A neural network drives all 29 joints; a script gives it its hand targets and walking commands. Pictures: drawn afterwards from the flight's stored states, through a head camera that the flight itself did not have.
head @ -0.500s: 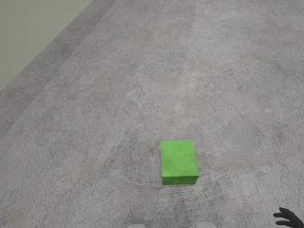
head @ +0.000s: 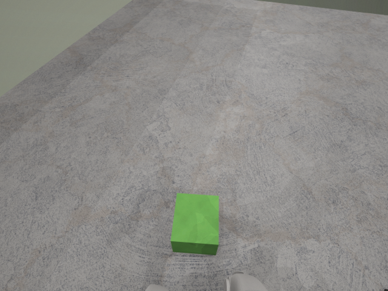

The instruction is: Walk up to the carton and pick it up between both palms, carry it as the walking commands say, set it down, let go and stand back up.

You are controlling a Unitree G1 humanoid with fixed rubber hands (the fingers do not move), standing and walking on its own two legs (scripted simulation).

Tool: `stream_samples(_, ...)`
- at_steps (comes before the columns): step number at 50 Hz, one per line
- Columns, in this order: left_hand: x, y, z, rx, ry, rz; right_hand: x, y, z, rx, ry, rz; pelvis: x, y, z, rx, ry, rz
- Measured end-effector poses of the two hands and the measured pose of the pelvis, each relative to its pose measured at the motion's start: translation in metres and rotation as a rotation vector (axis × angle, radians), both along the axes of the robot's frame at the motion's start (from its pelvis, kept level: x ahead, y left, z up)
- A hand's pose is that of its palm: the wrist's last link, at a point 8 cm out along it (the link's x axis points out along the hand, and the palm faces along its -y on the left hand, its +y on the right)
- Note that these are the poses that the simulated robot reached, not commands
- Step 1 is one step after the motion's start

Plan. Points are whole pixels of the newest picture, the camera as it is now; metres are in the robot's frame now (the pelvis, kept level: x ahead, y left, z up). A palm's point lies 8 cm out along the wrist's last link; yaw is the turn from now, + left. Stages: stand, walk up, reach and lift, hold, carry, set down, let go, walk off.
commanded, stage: walk up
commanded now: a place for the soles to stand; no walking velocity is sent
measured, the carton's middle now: (196, 223) +0.51 +0.02 -0.65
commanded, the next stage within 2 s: reach and lift in 1.86 s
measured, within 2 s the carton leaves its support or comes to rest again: neither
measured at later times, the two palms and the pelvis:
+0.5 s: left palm out of the picture +0.09 +0.34 -0.03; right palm out of the picture +0.10 -0.35 -0.07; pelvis +0.04 -0.01 +0.04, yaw +0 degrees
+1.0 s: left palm out of the picture +0.13 +0.37 -0.06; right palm (349, 275) +0.18 -0.28 -0.05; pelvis +0.06 +0.03 +0.03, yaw -1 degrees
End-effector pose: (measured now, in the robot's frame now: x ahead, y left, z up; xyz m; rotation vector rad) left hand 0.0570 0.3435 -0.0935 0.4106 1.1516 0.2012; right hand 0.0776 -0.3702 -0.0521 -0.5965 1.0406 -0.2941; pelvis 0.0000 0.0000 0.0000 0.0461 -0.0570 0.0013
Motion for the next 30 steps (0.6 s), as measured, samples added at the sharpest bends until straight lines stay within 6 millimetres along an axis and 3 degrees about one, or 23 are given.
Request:
stream_samples(3, 0.000, -0.012, 0.021, 0.034, 0.008, 0.010, 0.012, -0.002, -0.003, 0.055, -0.010, -0.003, 0.003, -0.014, 0.013, 0.007, 0.009, 0.002)
stream_samples(8, 0.006, -0.022, 0.048, 0.086, 0.030, 0.005, 0.005, -0.013, -0.011, 0.101, 0.058, -0.030, 0.009, -0.029, 0.026, 0.023, 0.043, -0.002)
stream_samples(16, 0.020, -0.021, 0.071, 0.145, 0.036, -0.003, 0.007, -0.005, -0.027, 0.177, 0.131, -0.043, 0.021, -0.033, 0.034, 0.019, 0.071, -0.006)
stream_samples(23, 0.033, -0.010, 0.071, 0.136, 0.013, -0.002, 0.020, 0.015, -0.025, 0.193, 0.116, -0.039, 0.033, -0.020, 0.036, 0.002, 0.055, -0.007)
stream_samples(30, 0.049, 0.012, 0.049, 0.078, -0.037, 0.005, 0.031, 0.043, -0.018, 0.160, 0.087, -0.043, 0.042, 0.011, 0.029, -0.045, 0.038, -0.007)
